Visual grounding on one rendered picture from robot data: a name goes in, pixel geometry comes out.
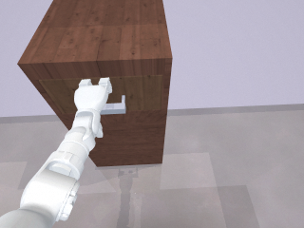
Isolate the drawer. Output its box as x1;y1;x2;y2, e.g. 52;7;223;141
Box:
39;74;163;114

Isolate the left robot upper arm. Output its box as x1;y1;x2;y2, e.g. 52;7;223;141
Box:
0;168;80;228

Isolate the cabinet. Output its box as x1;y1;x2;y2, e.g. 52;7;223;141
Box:
17;0;173;167

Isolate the handle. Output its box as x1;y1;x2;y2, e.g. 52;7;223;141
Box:
100;95;126;115

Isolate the robot left hand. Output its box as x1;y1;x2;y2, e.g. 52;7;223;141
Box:
74;77;112;138

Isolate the robot left forearm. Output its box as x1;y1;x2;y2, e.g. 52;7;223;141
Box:
20;108;101;207

